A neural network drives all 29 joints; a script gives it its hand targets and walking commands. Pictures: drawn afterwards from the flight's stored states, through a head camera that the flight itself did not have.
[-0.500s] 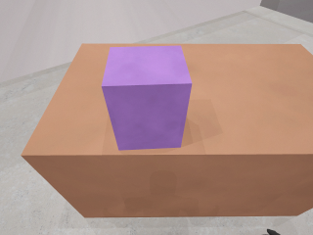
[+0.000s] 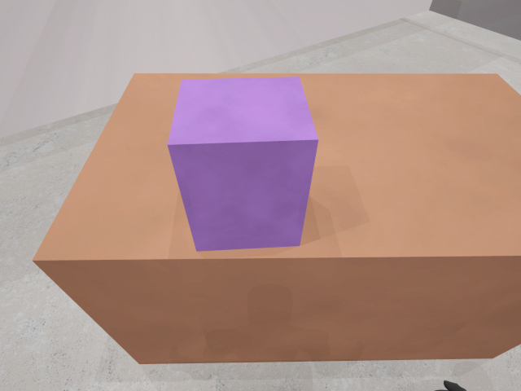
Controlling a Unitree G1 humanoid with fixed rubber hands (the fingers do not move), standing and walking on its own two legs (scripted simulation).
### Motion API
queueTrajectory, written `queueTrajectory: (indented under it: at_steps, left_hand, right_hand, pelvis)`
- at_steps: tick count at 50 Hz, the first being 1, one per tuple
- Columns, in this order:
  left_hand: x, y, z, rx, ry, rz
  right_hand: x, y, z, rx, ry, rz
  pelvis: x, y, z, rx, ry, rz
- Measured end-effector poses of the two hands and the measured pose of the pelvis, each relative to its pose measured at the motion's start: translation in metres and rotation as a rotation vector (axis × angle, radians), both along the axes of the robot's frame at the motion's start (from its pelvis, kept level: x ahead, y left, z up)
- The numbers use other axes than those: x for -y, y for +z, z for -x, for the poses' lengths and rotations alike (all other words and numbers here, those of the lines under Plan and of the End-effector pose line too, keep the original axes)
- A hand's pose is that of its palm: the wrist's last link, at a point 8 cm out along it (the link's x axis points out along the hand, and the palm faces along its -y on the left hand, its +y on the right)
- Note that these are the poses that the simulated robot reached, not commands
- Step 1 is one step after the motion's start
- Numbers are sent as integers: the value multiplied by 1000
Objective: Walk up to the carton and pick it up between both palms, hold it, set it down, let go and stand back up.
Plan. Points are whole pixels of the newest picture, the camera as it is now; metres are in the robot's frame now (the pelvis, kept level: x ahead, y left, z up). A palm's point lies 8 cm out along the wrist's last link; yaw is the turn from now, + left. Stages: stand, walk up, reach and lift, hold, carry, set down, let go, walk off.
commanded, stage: walk up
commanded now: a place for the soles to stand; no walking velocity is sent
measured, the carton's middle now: (245, 168) +0.49 +0.04 +0.08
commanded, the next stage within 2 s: reach and lift in 0.06 s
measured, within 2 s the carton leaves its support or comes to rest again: neither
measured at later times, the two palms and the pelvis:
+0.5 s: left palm (96, 382) +0.17 +0.26 -0.05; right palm out of the picture +0.15 -0.30 -0.06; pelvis +0.00 -0.02 +0.01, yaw +0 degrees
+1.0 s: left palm (102, 355) +0.20 +0.24 -0.01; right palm (426, 355) +0.20 -0.23 -0.02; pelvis +0.00 -0.02 +0.02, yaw +0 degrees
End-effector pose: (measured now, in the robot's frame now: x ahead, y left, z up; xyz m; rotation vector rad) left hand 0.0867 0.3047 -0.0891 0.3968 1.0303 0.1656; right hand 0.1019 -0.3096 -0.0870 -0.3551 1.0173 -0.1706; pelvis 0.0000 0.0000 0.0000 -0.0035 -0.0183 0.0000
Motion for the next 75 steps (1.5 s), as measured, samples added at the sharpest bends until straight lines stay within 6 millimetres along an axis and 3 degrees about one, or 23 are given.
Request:
queueTrajectory:
  at_steps: [6, 9, 14, 18, 26, 35, 43, 53, 62, 75]
  left_hand:
    - [-1, -4, -5, -78, 43, -11]
    - [3, -4, -24, -123, 67, -10]
    - [22, 14, -69, 18, 23, 27]
    - [34, 23, -86, 80, -7, 44]
    - [50, 36, -83, 133, 22, 67]
    - [60, 51, -79, 205, 7, 70]
    - [62, 65, -91, 276, -26, 85]
    - [66, 83, -116, 386, -59, 136]
    - [69, 105, -128, 512, -56, 170]
    - [78, 132, -142, 643, -77, 229]
  right_hand:
    - [1, -4, -3, 21, 35, 17]
    - [0, -4, -10, 54, 44, 4]
    - [-1, 3, -20, 108, 34, -12]
    - [-2, 11, -28, 151, 36, -26]
    - [-13, 25, -49, 226, 107, -76]
    - [-47, 37, -72, 351, 145, -150]
    - [-71, 54, -84, 423, 129, -186]
    - [-82, 78, -101, 499, 100, -215]
    - [-96, 102, -124, 604, 101, -274]
    - [-117, 125, -141, 700, 95, -345]
  pelvis:
    - [0, 0, 2, 4, 0, 0]
    - [-1, -1, 5, 12, 0, 2]
    - [0, -1, 3, 9, 0, 1]
    - [4, 1, 1, 13, 0, -5]
    - [18, 10, -1, 26, -2, -22]
    - [28, 14, 2, 23, -3, -35]
    - [25, 17, 1, 26, -4, -31]
    - [18, 19, -5, 12, -4, -22]
    - [18, 21, -12, -5, -5, -22]
    - [18, 21, -13, -9, -5, -22]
